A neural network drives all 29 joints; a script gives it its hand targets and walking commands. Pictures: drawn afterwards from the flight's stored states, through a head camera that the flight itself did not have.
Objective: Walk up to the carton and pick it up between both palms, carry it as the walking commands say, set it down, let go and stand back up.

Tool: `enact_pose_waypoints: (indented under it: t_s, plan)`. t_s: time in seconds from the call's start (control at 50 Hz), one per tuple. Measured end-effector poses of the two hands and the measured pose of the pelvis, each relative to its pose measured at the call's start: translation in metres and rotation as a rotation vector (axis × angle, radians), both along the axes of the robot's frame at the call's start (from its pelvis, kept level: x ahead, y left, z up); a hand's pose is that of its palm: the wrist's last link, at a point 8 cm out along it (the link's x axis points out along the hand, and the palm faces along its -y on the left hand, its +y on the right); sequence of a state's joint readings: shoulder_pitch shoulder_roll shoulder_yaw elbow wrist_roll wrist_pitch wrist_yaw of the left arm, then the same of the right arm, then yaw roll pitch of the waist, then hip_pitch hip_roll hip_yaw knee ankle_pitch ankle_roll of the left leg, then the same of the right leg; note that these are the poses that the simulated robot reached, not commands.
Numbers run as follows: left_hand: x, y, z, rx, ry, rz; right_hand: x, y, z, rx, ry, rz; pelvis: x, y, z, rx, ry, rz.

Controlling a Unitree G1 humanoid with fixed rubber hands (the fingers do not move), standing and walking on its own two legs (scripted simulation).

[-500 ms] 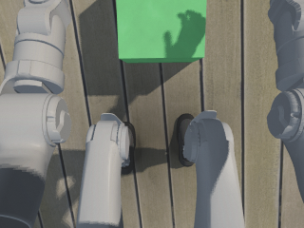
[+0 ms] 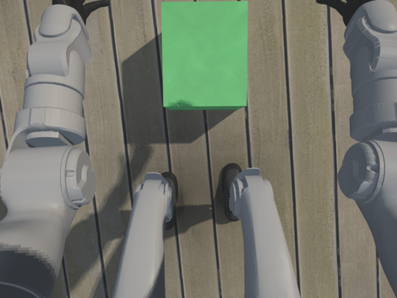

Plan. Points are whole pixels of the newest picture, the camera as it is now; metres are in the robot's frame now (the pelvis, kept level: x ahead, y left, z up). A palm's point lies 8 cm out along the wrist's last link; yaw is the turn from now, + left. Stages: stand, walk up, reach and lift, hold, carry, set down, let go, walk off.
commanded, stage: set down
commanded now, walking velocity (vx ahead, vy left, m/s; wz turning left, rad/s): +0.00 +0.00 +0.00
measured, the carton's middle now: (204, 62) +0.57 -0.02 -0.49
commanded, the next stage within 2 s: let go in 0.36 s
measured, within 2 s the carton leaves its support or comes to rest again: neither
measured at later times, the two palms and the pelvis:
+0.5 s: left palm out of the picture +0.54 +0.18 +0.00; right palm out of the picture +0.53 -0.24 +0.00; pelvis +0.02 +0.00 +0.11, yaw -1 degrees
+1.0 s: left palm out of the picture +0.36 +0.22 +0.09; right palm out of the picture +0.35 -0.24 +0.09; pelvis +0.07 +0.00 +0.18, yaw -1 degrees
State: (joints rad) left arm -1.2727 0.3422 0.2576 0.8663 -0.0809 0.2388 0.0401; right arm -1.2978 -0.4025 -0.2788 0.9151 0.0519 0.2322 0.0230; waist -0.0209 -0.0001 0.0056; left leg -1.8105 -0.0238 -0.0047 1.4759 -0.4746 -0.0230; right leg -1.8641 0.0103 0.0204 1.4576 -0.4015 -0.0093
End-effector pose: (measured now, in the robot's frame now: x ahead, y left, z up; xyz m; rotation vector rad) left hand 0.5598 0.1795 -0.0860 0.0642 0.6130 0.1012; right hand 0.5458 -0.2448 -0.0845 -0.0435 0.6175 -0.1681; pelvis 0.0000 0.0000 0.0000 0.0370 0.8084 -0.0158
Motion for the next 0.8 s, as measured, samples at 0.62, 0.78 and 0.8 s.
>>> enact_pose_waypoints:
  t_s: [0.62, 0.78, 0.8]
  plan:
    - [-0.051, 0.005, 0.087, 0.106, 0.078, -0.063, -0.049, 0.002, 0.083, -0.103, 0.105, 0.074, 0.034, -0.004, 0.119, -0.007, -0.06, -0.008]
    - [-0.115, 0.025, 0.126, 0.116, 0.125, -0.091, -0.113, -0.001, 0.122, -0.093, 0.138, 0.086, 0.052, -0.003, 0.149, -0.02, -0.178, -0.005]
    - [-0.122, 0.027, 0.133, 0.111, 0.125, -0.092, -0.12, -0.001, 0.129, -0.089, 0.139, 0.086, 0.053, -0.002, 0.152, -0.022, -0.197, -0.004]
